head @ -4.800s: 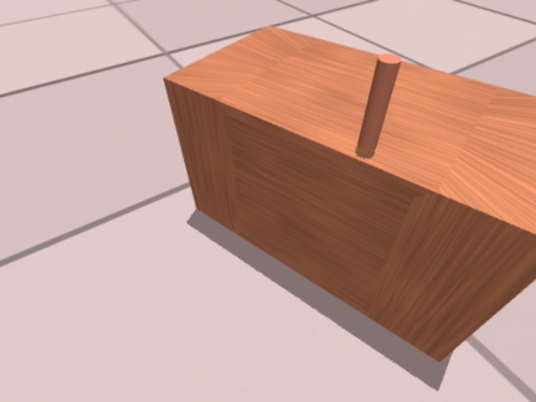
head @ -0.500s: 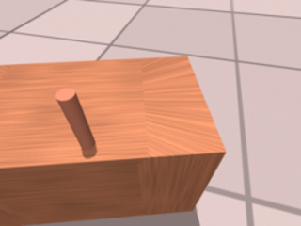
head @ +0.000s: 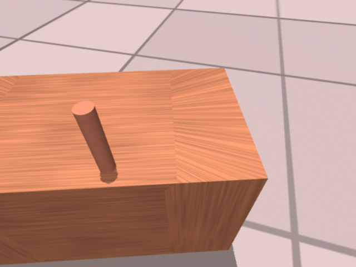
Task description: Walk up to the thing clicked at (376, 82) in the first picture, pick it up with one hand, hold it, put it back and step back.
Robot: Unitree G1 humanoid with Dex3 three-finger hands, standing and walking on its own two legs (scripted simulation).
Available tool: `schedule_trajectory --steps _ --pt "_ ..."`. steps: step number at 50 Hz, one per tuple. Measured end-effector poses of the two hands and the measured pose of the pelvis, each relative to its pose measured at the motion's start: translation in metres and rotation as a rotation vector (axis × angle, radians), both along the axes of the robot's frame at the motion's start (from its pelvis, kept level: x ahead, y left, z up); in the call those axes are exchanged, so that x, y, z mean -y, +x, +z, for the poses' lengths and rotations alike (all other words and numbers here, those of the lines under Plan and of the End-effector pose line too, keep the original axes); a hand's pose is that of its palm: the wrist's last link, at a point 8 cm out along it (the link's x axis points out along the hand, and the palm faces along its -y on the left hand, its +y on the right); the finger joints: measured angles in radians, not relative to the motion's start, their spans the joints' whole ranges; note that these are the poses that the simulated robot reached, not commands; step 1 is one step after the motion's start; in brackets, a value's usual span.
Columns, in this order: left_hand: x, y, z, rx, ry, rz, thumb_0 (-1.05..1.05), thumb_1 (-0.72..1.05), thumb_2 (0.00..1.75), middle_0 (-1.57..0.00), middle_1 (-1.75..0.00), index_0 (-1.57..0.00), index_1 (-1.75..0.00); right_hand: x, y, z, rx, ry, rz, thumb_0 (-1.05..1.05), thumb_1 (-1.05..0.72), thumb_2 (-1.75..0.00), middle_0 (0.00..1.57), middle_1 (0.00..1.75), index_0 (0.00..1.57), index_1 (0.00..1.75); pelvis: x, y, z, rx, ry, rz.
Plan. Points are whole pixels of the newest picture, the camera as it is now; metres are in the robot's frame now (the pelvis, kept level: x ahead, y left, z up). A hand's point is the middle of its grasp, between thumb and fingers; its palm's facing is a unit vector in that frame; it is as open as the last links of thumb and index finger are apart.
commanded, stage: stand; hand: left
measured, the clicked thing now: (97, 141) +0.45 +0.23 +0.04
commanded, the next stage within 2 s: rise first in 1.48 s
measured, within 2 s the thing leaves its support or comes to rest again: neither
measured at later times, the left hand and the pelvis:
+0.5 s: hand out of the picture +0.08 +0.25 -0.16, palm faces -0.04 -0.94 -0.33, open 7.4 cm; pelvis +0.01 +0.00 +0.00, yaw +0 degrees
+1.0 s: hand out of the picture +0.08 +0.25 -0.16, palm faces -0.03 -0.94 -0.34, open 7.4 cm; pelvis +0.02 +0.00 +0.00, yaw +1 degrees
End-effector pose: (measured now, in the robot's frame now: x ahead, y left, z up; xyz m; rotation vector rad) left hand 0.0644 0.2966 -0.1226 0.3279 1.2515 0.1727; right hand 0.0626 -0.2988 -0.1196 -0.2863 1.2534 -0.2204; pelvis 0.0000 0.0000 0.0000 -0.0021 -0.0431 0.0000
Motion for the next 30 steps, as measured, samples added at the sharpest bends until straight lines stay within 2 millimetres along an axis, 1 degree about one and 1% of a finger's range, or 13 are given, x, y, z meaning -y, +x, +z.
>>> schedule_trajectory --steps 8,19,30 --pt "-0.002 0.000 -0.001 -0.002 -0.003 0.002 0.00 0.90 0.90 -0.20 -0.30 -0.21 -0.30 -0.001 -0.003 0.000 -0.012 -0.004 0.001 0.01 -0.91 -0.90 0.20 0.30 0.21 0.30 -0.001 0.002 0.000 -0.001 0.001 0.002" --pt "-0.002 0.009 0.000 0.023 -0.006 -0.002 0.00 0.90 0.90 -0.20 -0.30 -0.21 -0.30 -0.004 0.008 0.001 0.010 -0.006 0.016 0.01 -0.91 -0.90 0.20 0.30 0.21 0.30 -0.003 0.004 0.000 -0.001 0.002 0.006" --pt "-0.003 0.008 0.000 0.011 -0.002 0.006 0.00 0.90 0.90 -0.20 -0.30 -0.21 -0.30 -0.004 0.015 0.002 0.011 -0.005 0.024 0.01 -0.91 -0.90 0.20 0.30 0.21 0.30 -0.003 0.008 0.000 -0.004 0.002 0.010"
